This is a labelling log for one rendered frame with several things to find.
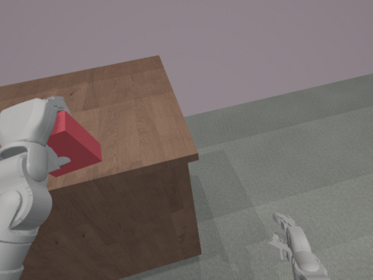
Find left robot hand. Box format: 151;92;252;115
0;96;72;173

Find table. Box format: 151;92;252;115
0;55;202;280

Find left robot forearm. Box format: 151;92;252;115
0;141;52;280

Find sponge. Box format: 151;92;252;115
47;110;102;177

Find right robot hand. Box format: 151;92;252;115
269;212;312;263

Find right robot forearm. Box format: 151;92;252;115
291;251;331;280

